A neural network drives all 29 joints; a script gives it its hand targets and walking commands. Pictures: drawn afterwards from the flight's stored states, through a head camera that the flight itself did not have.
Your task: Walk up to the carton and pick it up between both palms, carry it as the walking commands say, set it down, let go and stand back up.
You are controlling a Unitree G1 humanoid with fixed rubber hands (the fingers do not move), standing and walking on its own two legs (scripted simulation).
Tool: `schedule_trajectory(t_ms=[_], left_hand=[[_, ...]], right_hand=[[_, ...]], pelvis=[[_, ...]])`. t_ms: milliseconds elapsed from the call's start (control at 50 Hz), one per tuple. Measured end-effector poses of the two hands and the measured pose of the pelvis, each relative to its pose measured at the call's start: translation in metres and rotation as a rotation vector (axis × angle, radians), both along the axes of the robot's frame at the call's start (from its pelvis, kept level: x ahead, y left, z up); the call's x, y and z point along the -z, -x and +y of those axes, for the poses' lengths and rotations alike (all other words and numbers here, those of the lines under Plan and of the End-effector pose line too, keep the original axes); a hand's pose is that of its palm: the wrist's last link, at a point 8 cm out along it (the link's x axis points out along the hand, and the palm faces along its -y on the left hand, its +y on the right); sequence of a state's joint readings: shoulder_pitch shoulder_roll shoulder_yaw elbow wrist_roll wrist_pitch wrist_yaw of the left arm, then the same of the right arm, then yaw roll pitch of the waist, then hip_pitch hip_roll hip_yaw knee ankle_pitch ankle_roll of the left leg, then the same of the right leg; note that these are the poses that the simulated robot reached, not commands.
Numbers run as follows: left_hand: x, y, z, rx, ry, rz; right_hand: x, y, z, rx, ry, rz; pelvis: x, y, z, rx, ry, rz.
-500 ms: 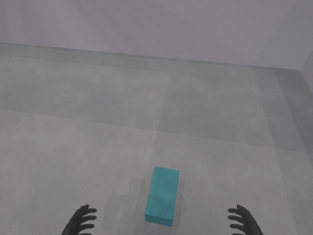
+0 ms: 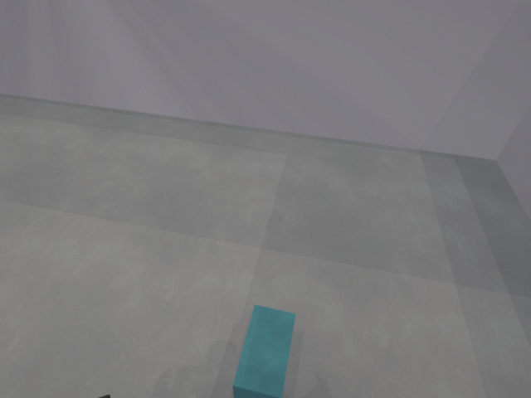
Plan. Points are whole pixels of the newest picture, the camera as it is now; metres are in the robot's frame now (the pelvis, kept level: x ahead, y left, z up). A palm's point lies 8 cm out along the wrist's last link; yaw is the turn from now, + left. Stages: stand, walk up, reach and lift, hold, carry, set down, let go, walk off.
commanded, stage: stand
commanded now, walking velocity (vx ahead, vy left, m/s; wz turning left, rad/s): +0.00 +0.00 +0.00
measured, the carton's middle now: (266, 355) +0.49 +0.01 -0.70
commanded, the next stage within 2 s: none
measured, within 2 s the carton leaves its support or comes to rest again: neither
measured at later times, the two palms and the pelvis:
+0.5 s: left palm out of the picture +0.02 +0.31 -0.11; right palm out of the picture +0.02 -0.27 -0.10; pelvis -0.04 +0.02 +0.00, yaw -1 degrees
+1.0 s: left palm out of the picture +0.02 +0.31 -0.11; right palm out of the picture +0.02 -0.27 -0.10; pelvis -0.04 +0.03 +0.00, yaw -1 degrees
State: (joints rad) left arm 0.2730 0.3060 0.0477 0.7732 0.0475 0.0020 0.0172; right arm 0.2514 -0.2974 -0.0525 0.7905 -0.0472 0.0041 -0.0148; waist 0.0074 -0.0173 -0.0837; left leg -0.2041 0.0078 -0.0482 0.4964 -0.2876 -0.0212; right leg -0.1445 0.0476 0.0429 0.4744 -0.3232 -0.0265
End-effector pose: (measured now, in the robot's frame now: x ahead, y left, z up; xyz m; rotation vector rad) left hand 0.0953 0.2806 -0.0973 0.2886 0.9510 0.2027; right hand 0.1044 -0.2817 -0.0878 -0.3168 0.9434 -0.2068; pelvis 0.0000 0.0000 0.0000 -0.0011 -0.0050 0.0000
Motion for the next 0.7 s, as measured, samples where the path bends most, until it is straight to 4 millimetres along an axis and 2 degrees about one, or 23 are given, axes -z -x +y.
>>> schedule_trajectory(t_ms=[140,380,520,700], left_hand=[[0.005,0.022,0.004,0.008,0.015,0.034],[0.012,0.06,0.021,0.004,0.011,0.123],[0.015,0.073,0.026,-0.006,0.011,0.163],[0.018,0.077,0.027,-0.01,0.014,0.181]], right_hand=[[0.006,0.029,0.01,-0.002,-0.011,0.04],[0.014,0.073,0.012,0.017,-0.003,0.126],[0.016,0.082,0.011,0.024,0.001,0.157],[0.017,0.081,0.012,0.026,0.0,0.163]], pelvis=[[-0.002,0.016,0.006,0.007,0.002,-0.008],[-0.002,0.033,0.017,0.015,0.002,-0.011],[-0.002,0.037,0.02,0.016,0.001,-0.016],[-0.003,0.039,0.022,0.015,0.001,-0.027]])
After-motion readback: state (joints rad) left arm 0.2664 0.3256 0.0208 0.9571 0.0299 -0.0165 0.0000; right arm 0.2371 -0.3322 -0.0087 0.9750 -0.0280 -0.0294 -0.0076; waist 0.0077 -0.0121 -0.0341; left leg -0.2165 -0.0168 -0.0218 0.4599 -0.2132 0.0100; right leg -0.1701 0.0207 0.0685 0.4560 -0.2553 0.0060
